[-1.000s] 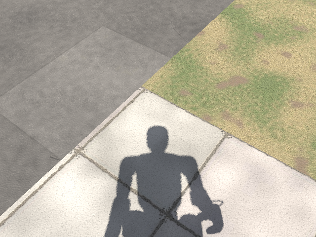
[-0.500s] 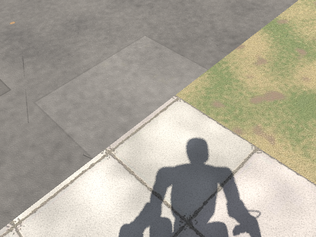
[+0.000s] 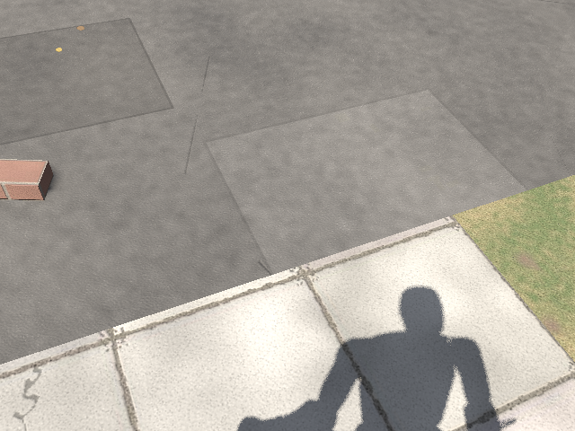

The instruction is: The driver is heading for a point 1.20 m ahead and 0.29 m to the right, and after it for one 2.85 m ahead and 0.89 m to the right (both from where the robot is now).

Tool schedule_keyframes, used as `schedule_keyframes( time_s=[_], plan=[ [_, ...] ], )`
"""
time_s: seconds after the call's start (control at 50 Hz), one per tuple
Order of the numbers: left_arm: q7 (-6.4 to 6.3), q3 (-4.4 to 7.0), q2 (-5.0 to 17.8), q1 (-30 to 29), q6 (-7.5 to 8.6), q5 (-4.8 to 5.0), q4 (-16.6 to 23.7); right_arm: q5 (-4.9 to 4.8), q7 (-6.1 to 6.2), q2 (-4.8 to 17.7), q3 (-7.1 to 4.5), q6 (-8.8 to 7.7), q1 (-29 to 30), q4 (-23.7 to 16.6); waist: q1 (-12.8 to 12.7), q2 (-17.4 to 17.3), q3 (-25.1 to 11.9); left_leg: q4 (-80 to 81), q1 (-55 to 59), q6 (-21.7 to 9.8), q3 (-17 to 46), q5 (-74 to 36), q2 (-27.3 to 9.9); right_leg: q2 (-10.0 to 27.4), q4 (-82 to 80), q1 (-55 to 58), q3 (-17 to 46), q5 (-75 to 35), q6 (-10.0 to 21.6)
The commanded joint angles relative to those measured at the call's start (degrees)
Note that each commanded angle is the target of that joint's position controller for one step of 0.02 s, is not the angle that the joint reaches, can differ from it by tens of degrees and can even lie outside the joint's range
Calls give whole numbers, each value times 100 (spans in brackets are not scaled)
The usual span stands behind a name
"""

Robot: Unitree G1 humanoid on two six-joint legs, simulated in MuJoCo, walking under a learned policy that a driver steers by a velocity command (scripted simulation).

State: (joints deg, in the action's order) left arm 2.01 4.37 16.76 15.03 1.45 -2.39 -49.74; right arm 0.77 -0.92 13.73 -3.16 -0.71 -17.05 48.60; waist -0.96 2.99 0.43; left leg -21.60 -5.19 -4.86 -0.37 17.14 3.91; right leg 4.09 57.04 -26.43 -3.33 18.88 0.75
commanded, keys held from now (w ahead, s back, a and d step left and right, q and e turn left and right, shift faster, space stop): w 0.14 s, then w+e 0.50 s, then e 0.36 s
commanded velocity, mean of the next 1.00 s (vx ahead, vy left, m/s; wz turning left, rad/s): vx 0.38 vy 0.00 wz -0.26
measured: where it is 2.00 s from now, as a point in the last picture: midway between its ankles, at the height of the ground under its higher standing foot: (370, 338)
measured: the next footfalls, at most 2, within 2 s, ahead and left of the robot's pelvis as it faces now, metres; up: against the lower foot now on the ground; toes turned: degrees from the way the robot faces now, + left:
right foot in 0.34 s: +0.35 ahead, -0.07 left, +0.00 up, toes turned -2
left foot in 0.86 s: +0.65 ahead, +0.05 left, +0.00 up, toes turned -19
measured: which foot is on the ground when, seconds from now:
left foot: down 0.00-0.36, up 0.38-0.84, down 0.86-1.00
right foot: up 0.00-0.32, down 0.34-0.86, up 0.88-1.00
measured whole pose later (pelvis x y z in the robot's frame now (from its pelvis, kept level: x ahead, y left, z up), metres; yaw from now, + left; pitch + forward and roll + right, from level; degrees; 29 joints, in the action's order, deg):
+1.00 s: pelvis +0.49 +0.00 -0.01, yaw -22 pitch +1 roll -1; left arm -0.3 4.8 17.8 17.1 -1.0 -0.8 -46.7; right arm 1.2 1.4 13.3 -0.1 -2.6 -5.6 41.2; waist -3.4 1.8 5.3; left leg -28.6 -22.5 -2.1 -2.6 6.7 0.1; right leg -4.9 68.1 -23.3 3.7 28.2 0.2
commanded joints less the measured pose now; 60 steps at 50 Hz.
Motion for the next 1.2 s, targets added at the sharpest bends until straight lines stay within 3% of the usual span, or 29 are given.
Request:
schedule_keyframes(
  time_s=[0.02,0.06,0.14,0.22,0.28,0.32,0.34,0.36,0.38,0.4,0.42,0.46,0.52,0.56,0.64,0.72,0.76,0.8,0.84,0.86,0.88,0.9,0.92,0.94,0.96,1.0,1.04,1.12,1.2],
  plan=[
    [70,49,435,-285,87,-70,347,-42,62,718,-118,-259,-177,-217,56,-730,331,1218,917,-809,1437,-2055,-1336,77,241,-1625,128,-697,-124],
    [77,-4,294,-493,30,-53,429,-77,49,712,-104,-332,-548,-39,103,-689,291,1107,922,-769,1160,-3050,-1266,67,188,-1668,19,-861,-181],
    [108,-108,160,-1367,21,12,751,-22,83,680,-51,-345,-990,179,345,-770,581,1178,839,-686,1001,-3386,-1193,-6,-660,-1793,-137,-1308,-167],
    [138,-209,69,-1841,53,91,943,32,139,735,-9,-402,-1099,347,425,-830,761,1399,932,-555,669,-3839,-1388,-161,-1798,-1209,-320,-1589,198],
    [45,-169,183,-1263,54,125,796,85,203,812,13,-448,-867,416,60,-886,442,761,1154,-369,274,-5919,-1490,-567,-2165,-98,-451,-1204,632],
    [-43,-43,416,168,95,159,318,179,242,976,-34,-389,-732,441,-554,-857,-336,-1035,1248,-243,57,-6755,-1440,-948,-2443,1251,-406,-849,845],
    [-97,29,546,964,129,97,65,151,234,1017,-37,-378,-679,421,-924,-631,-715,-2374,526,-177,-131,-5824,-1261,-737,-2766,2440,-115,-877,990],
    [-166,206,1155,1586,120,-14,-24,-2,167,611,64,-418,-964,226,-864,402,-1307,-4612,-1175,59,-443,-3303,-608,743,-2970,3871,2208,21,1635],
    [-91,208,1137,1287,79,117,-72,13,87,588,36,-474,-1051,156,-457,1086,-1541,-6018,-2657,153,87,931,348,1539,-4058,4286,4919,-77,2230],
    [-43,194,1008,569,102,231,41,96,86,712,36,-509,-621,10,-222,493,-807,-6167,-3151,28,609,520,-140,1391,-4243,3654,4458,364,2120],
    [-35,125,663,226,106,229,141,87,55,816,38,-569,-222,-79,-186,-113,-296,-5862,-3158,15,539,70,-412,1278,-4367,2860,3720,231,2001],
    [-70,24,360,80,154,187,72,151,35,674,60,-518,-8,-212,150,-480,228,-5064,-2765,95,514,-90,-743,799,-4571,1717,2871,-644,1689],
    [-93,35,467,228,280,221,-2,234,12,469,125,-270,-86,-267,319,-270,149,-4399,-2476,367,334,-156,-848,435,-4708,1185,2198,-1413,1637],
    [-110,64,576,388,293,243,-21,224,8,452,146,-216,368,-462,237,-214,289,-3805,-2704,552,201,-545,-915,297,-4860,1021,2012,-1371,1605],
    [-116,90,584,903,262,265,-66,182,-9,458,164,-197,1385,-820,-150,-88,350,-2531,-3141,778,125,-1586,-868,134,-4784,1485,2003,-1678,1319],
    [-206,93,596,1302,167,233,-100,113,7,392,210,-233,1888,-1030,-360,34,153,-1874,-3003,767,-12,-1716,-457,-11,-3849,2077,1824,-4201,979],
    [-251,98,610,1361,89,175,-55,74,35,403,231,-266,2018,-1113,-417,182,17,-1592,-2789,708,1,-1546,-239,-46,-3467,2277,1943,-4615,864],
    [-307,124,654,1105,40,127,88,54,79,562,202,-321,1689,-1057,-218,310,-83,-1044,-2178,581,182,-1288,-110,-77,-3055,2293,2181,-4632,700],
    [-302,165,780,637,93,190,273,57,175,824,122,-435,766,-811,296,259,-359,-80,-900,370,277,-1828,-136,-338,-2124,2078,2254,-4584,438],
    [-254,115,589,556,164,309,452,144,249,1120,55,-533,25,-709,559,-96,-962,-108,485,137,838,-2869,-1011,-552,-996,1433,2111,-3365,277],
    [-297,4,-16,1294,157,409,576,207,277,1515,-1,-494,-242,-784,203,-1406,-1785,-921,2024,-319,2283,-6173,-2934,-1236,562,215,1261,1595,175],
    [-385,80,462,1866,37,384,515,39,233,1478,-93,-346,-207,-840,113,-1744,-2561,-765,2059,-1033,3440,-6032,-3410,-1227,1541,-206,907,2178,192],
    [-393,135,686,1609,-96,221,317,3,219,917,18,-275,218,-1002,-3,-811,-1877,-480,1290,-935,2898,-4940,-2949,-892,1814,-341,974,1541,121],
    [-320,145,652,1102,-162,152,396,2,234,538,135,-244,554,-1051,16,-574,-1182,-237,617,-720,2085,-4356,-2492,-787,1646,-394,856,1167,19],
    [-250,141,535,876,-231,145,467,43,254,474,170,-211,703,-1046,-41,-677,-852,-22,193,-585,1579,-4105,-2196,-658,1535,-376,813,959,-98],
    [-126,120,399,852,-397,97,493,39,292,622,120,-186,716,-970,-119,-1075,-545,241,-462,-566,890,-3988,-1862,-617,1484,-99,636,641,-238],
    [-91,120,381,797,-459,136,566,59,278,678,81,-214,648,-944,-166,-1045,-641,303,-572,-691,638,-4015,-1885,-644,1462,-29,602,535,-265],
    [76,76,416,175,-543,27,871,88,222,814,-19,-180,556,-923,-36,-1265,-376,1197,-818,-656,732,365,-1989,-305,542,-379,436,123,-126],
    [235,-19,299,-292,-476,24,1102,78,191,1110,-164,-181,392,-886,81,-1090,-255,1445,-1011,-544,457,1214,-2155,-221,-644,73,192,163,31]
  ],
)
